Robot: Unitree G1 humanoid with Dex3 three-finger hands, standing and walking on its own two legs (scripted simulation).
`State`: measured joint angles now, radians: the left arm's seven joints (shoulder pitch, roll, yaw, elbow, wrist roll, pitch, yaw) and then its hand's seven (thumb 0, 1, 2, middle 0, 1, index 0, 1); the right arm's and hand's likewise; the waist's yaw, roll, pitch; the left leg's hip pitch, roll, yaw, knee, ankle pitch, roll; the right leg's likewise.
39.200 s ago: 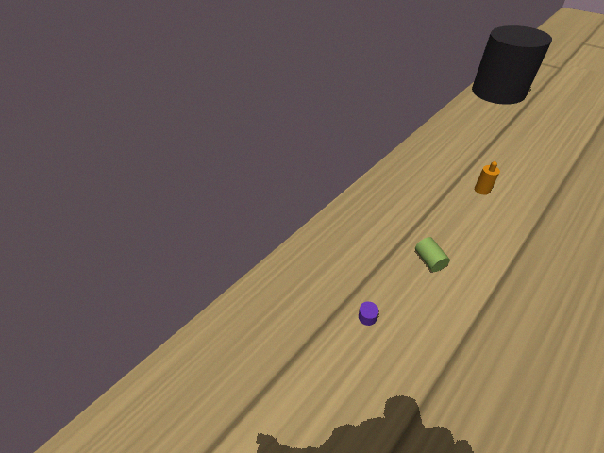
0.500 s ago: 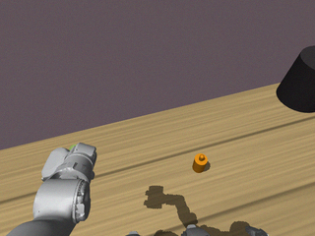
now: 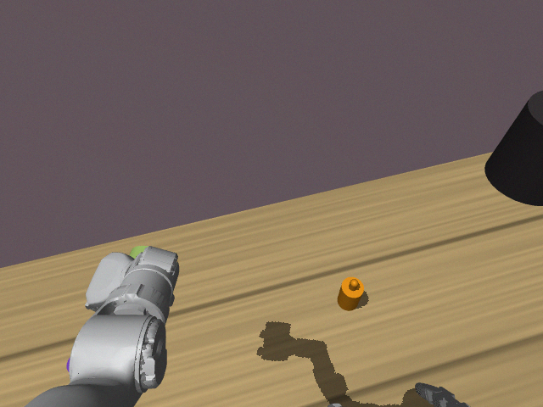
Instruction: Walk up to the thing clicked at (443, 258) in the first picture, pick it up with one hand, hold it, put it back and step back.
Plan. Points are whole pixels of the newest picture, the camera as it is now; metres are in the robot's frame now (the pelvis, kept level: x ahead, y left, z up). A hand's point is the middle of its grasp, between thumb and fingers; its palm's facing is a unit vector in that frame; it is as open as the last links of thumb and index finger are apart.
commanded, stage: hold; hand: left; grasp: from above
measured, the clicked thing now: (142, 286) +0.35 +0.25 -0.07
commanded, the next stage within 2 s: crouch in 1.32 s
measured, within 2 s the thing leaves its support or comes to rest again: neither
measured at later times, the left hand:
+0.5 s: hand (138, 304) +0.30 +0.23 -0.03, palm faces -0.04 -0.45 -0.89, open 11.3 cm
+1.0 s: hand (129, 290) +0.32 +0.24 -0.01, palm faces -0.02 -0.46 -0.89, open 11.3 cm
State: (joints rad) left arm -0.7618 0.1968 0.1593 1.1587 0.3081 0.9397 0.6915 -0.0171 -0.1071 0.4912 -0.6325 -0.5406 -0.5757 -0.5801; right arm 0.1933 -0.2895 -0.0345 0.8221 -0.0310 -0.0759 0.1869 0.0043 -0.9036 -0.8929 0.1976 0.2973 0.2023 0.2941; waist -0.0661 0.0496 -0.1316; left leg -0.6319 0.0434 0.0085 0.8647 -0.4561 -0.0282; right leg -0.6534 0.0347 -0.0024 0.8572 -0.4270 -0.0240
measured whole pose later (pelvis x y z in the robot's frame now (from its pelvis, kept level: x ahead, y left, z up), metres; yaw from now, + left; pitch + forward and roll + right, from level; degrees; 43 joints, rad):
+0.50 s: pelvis -0.01 -0.01 +0.01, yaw +0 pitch +10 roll +0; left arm -0.73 0.17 0.13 1.13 0.31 0.98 0.69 -0.02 -0.11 0.49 -0.66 -0.51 -0.60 -0.55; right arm 0.18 -0.30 -0.03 0.82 -0.02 -0.06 0.19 0.00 -0.91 -0.90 0.20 0.30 0.20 0.29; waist -0.06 0.05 -0.11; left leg -0.57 0.04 0.00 0.78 -0.40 -0.03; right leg -0.59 0.04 -0.01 0.79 -0.38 -0.03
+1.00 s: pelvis +0.00 +0.00 +0.02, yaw +0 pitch +10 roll +0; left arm -0.79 0.18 0.13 1.14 0.30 1.04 0.66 -0.01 -0.14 0.52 -0.65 -0.55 -0.59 -0.59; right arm 0.14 -0.29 -0.02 0.83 -0.01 -0.07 0.19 0.01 -0.91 -0.90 0.20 0.30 0.20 0.29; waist -0.04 0.05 -0.12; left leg -0.52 0.04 0.01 0.74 -0.39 -0.03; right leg -0.55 0.03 0.00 0.74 -0.37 -0.02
